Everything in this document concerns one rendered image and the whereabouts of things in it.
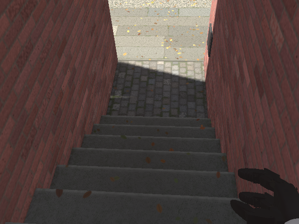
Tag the right robot hand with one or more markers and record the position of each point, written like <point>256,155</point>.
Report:
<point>277,209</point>

